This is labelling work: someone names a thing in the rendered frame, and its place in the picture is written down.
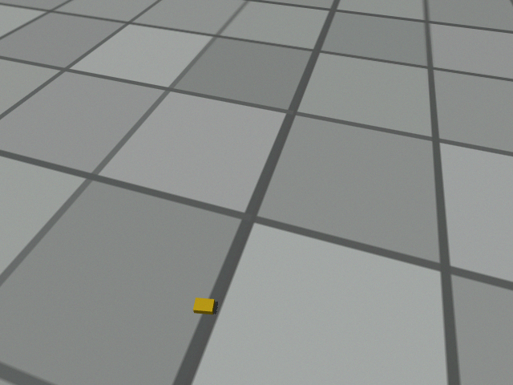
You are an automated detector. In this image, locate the small box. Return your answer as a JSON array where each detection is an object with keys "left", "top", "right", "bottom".
[{"left": 193, "top": 298, "right": 215, "bottom": 314}]

